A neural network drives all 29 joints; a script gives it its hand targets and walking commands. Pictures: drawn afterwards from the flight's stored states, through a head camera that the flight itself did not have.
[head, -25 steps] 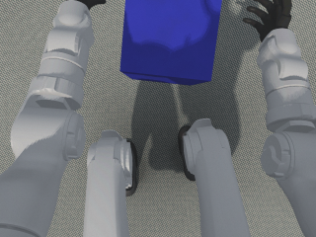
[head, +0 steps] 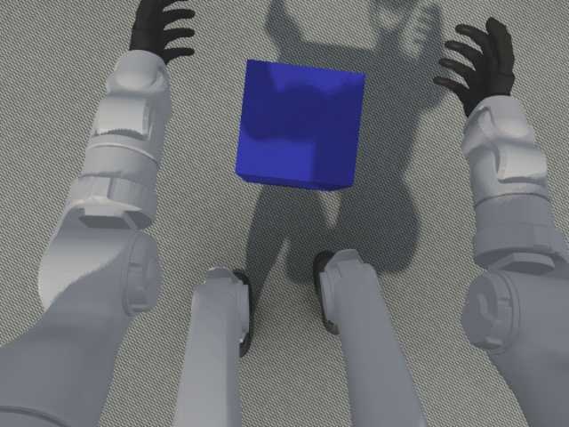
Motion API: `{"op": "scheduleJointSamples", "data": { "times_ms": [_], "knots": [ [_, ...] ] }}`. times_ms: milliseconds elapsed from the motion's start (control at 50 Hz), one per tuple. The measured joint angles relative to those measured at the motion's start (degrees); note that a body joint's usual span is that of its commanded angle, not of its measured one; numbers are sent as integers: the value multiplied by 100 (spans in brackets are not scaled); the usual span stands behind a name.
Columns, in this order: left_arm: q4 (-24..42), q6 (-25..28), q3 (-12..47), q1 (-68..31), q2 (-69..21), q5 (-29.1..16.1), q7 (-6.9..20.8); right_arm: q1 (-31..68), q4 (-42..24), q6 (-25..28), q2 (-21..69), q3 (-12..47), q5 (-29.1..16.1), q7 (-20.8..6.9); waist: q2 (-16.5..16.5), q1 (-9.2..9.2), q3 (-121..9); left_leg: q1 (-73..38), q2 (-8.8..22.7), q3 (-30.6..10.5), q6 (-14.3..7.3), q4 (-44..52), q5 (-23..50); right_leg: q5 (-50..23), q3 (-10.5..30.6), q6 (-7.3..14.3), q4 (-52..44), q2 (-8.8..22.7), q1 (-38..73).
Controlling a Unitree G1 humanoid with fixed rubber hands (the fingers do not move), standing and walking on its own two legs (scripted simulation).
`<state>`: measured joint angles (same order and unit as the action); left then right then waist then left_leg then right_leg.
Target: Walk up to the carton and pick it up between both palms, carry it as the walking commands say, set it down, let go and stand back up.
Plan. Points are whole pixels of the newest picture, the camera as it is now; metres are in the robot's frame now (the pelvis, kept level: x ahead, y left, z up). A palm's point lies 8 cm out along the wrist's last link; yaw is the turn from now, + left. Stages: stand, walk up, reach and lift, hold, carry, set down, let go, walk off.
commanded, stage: set down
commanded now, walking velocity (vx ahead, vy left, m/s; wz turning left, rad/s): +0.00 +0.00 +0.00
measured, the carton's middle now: (296, 137) +0.51 -0.07 -0.42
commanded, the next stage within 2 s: let go in 0.44 s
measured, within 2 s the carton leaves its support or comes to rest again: neither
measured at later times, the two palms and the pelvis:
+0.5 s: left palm out of the picture +0.55 +0.12 +0.02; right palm (564, 55) +0.47 -0.26 +0.02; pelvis +0.03 -0.01 +0.12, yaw +0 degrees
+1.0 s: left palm out of the picture +0.40 +0.17 +0.10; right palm out of the picture +0.33 -0.26 +0.11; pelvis +0.08 -0.01 +0.20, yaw -1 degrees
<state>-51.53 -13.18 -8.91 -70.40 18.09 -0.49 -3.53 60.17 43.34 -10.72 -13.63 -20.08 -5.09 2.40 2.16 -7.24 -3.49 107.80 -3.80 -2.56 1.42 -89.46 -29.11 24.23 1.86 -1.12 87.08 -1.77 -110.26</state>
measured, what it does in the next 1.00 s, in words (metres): rises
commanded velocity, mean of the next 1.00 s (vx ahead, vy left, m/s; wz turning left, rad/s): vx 0.00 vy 0.00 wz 0.00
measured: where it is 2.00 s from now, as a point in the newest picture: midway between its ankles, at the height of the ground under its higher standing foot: (285, 317)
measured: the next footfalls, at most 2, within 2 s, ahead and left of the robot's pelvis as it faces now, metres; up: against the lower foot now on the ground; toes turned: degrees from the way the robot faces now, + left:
none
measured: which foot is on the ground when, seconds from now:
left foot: down 0.00-1.00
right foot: down 0.00-1.00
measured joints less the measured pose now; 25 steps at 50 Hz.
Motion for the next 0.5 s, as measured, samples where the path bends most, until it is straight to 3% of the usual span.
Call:
{"op": "scheduleJointSamples", "data": {
  "times_ms": [300, 500],
  "knots": [
    [-7, 230, -306, 533, -157, 308, 299, -514, -98, 188, 274, -103, 313, -151, 14, 25, -144, -1741, 73, -95, 1, 2160, 663, -630, 13, 46, -2152, -4, 1766],
    [-340, 451, -699, 602, -391, 820, 397, -585, 199, 429, 515, -520, 944, -305, 15, 41, -161, -2417, 65, -150, 10, 3065, 1001, -917, -10, 75, -3014, 48, 2449]
  ]
}}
